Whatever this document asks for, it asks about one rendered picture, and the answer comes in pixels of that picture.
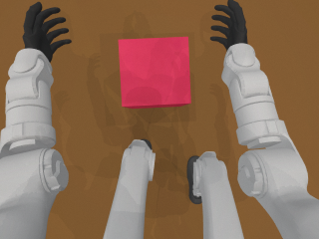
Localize left robot forearm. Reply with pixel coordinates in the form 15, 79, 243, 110
0, 48, 57, 159

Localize carton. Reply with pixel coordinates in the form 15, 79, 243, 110
118, 37, 191, 109

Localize robot right upper arm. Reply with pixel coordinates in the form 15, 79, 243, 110
237, 147, 319, 239

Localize robot left upper arm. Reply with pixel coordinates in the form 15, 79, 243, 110
0, 147, 69, 239

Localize robot left hand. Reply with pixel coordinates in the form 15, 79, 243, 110
22, 2, 72, 63

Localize right robot shin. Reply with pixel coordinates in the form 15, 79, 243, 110
192, 151, 228, 196

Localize robot right foot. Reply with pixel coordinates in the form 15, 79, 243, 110
186, 155, 202, 204

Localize right robot forearm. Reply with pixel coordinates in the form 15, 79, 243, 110
221, 43, 308, 185

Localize robot right hand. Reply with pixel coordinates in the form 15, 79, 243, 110
210, 0, 248, 51

